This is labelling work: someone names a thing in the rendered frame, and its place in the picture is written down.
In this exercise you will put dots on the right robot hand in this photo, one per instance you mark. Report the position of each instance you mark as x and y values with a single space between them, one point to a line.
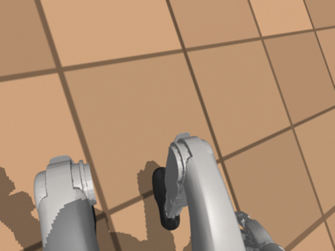
255 236

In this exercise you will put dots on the right robot foot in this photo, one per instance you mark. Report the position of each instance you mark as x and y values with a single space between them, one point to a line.
159 191

